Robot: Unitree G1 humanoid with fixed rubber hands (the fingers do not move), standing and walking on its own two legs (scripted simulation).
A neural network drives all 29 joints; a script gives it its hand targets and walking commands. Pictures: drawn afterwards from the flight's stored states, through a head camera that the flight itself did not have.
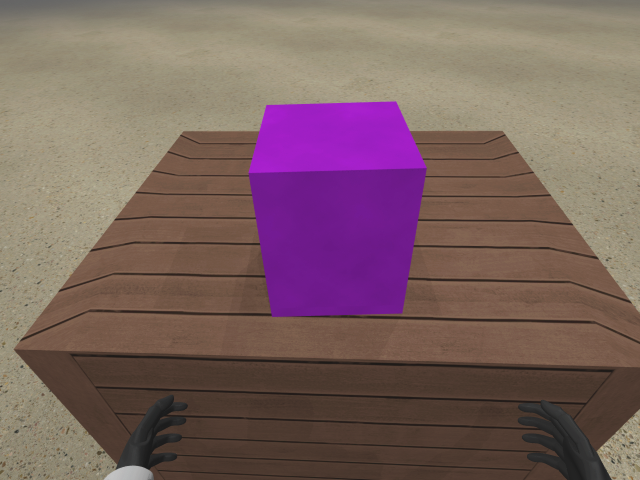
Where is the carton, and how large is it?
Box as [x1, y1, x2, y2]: [249, 101, 426, 316]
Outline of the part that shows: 395,101 266,105 249,169 249,178 272,316 400,313 402,311 426,167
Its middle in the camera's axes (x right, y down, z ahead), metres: +0.02 -0.05 +0.59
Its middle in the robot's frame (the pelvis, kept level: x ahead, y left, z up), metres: +0.48 +0.03 +0.14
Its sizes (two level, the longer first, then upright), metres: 0.210 0.200 0.250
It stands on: a pedestal, 0.77 m high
